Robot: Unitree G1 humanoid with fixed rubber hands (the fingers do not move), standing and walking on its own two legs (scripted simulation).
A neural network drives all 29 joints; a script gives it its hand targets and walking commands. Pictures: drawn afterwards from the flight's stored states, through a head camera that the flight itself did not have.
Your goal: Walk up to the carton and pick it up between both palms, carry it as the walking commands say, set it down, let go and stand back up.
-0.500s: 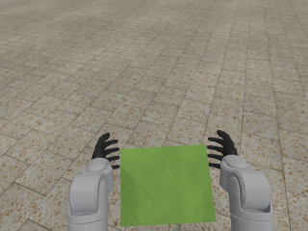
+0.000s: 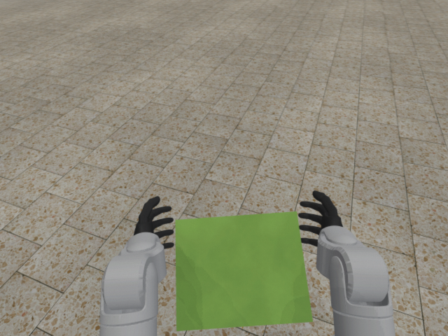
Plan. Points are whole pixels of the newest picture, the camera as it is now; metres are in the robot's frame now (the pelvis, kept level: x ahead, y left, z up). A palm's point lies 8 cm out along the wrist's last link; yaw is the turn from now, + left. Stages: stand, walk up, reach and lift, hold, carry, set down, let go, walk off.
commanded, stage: carry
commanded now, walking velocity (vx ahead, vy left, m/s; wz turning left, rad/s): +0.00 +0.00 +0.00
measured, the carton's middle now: (238, 266) +0.28 +0.00 -0.02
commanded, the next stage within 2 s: hold in 1.10 s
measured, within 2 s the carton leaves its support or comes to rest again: neither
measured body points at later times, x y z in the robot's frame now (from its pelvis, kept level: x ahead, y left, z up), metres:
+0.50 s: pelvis +0.04 +0.00 +0.00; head +0.02 +0.00 +0.45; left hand +0.32 +0.15 +0.09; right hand +0.32 -0.15 +0.09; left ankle +0.07 +0.10 -0.73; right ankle +0.04 -0.09 -0.73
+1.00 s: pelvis +0.05 -0.01 +0.00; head +0.03 -0.01 +0.45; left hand +0.34 +0.14 +0.09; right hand +0.34 -0.16 +0.08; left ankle +0.07 +0.10 -0.73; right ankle +0.04 -0.09 -0.73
